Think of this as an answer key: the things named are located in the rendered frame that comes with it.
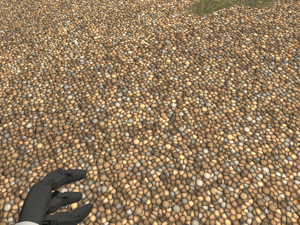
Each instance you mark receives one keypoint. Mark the robot left hand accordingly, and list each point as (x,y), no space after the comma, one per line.
(41,202)

